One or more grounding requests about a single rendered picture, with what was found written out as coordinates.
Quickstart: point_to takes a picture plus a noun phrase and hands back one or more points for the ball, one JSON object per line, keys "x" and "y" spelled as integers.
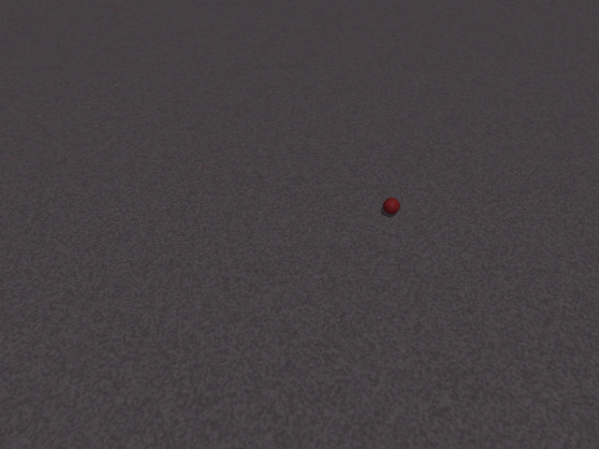
{"x": 391, "y": 205}

